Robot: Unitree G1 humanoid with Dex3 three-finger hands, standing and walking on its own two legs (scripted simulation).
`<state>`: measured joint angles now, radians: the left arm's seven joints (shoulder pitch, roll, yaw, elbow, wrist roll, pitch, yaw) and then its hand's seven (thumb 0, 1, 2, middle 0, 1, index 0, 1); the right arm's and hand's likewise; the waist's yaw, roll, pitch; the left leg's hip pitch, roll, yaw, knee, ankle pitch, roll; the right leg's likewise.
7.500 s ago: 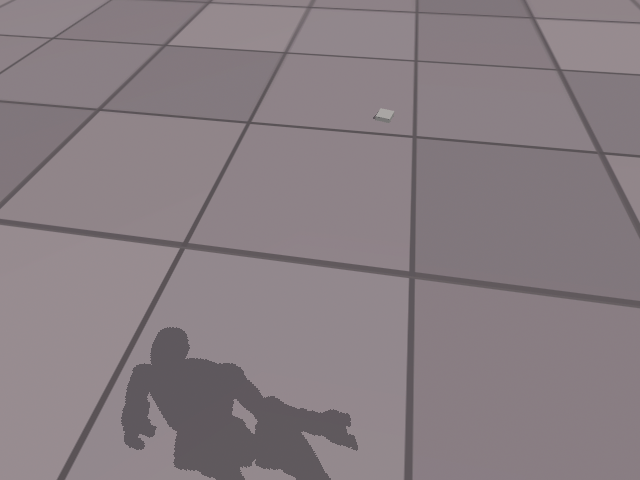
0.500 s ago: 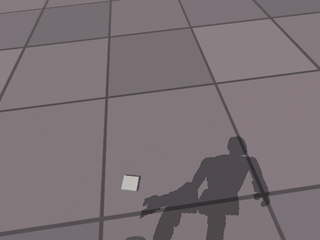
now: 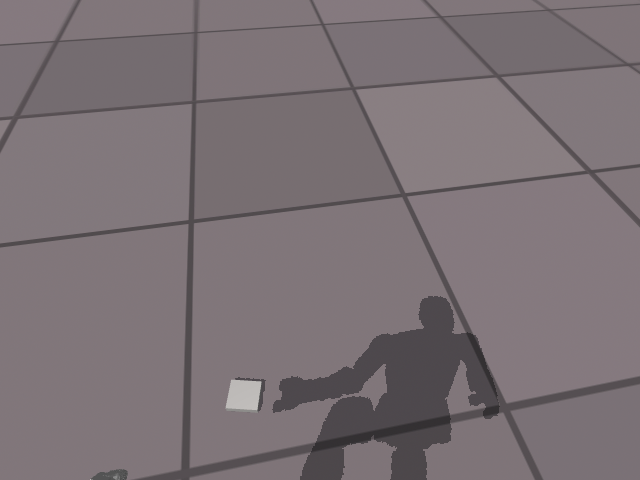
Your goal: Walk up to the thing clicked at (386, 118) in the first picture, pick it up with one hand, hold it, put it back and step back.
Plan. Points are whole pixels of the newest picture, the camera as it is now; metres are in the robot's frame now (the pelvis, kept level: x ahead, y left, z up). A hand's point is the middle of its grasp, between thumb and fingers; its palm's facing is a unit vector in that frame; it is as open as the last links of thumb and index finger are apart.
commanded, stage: walk up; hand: left
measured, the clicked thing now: (244, 395) +0.47 +0.23 -0.76
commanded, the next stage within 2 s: stand in 0.88 s
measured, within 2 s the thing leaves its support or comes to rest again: neither
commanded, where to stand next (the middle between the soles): +0.08 +0.01 m, yaw -2 degrees
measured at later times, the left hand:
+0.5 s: hand out of the picture +0.07 +0.25 -0.15, palm faces -0.02 -0.94 -0.35, open 7.4 cm
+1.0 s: hand out of the picture +0.11 +0.25 -0.15, palm faces -0.01 -0.94 -0.34, open 7.3 cm
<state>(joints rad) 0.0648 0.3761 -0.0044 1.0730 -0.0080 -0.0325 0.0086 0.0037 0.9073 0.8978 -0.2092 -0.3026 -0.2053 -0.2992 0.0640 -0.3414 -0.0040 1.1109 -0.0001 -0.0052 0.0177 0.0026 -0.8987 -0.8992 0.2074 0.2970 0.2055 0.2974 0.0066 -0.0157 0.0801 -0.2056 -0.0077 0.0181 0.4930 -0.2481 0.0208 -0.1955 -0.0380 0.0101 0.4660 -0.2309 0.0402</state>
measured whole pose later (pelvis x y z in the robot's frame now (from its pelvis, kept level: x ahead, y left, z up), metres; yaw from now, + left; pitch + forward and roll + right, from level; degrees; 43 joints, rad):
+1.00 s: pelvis +0.02 -0.01 +0.01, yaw +0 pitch -1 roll +0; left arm 0.07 0.35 0.02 1.15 0.01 -0.01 0.00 0.00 0.91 0.90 -0.21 -0.30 -0.20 -0.30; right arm 0.07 -0.34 -0.02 1.16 -0.01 -0.01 0.01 0.00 -0.90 -0.90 0.21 0.30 0.20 0.30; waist -0.01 0.00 0.04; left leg -0.11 -0.01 0.01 0.31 -0.18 0.01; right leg -0.11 -0.04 0.00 0.31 -0.18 0.03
